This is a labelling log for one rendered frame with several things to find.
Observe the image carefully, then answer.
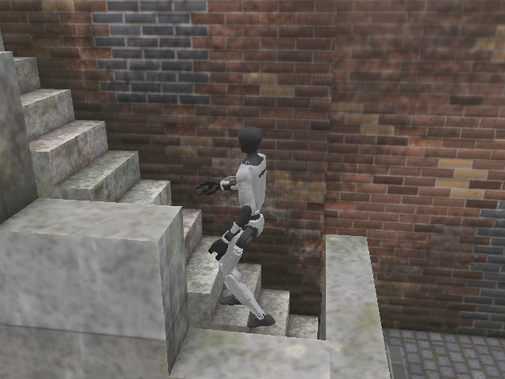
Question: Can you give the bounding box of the humanoid robot head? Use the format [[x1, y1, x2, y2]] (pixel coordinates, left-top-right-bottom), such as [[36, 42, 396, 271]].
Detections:
[[238, 126, 264, 166]]

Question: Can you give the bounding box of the robot left upper arm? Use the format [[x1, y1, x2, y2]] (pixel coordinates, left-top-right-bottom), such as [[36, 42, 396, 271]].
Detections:
[[236, 166, 256, 215]]

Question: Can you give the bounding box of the left robot hand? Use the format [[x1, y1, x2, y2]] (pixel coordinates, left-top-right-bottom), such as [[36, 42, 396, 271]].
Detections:
[[208, 239, 229, 261]]

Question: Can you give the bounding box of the robot left forearm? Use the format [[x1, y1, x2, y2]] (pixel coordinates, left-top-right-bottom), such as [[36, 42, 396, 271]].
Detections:
[[222, 205, 252, 244]]

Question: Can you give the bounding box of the robot right forearm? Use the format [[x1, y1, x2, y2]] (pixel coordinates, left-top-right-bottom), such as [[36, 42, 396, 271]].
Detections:
[[220, 180, 238, 191]]

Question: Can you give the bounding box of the right robot hand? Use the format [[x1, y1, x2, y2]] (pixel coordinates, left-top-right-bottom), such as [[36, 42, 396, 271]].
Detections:
[[196, 178, 221, 196]]

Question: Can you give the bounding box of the humanoid robot torso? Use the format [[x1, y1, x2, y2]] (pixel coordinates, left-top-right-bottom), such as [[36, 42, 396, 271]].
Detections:
[[237, 159, 267, 238]]

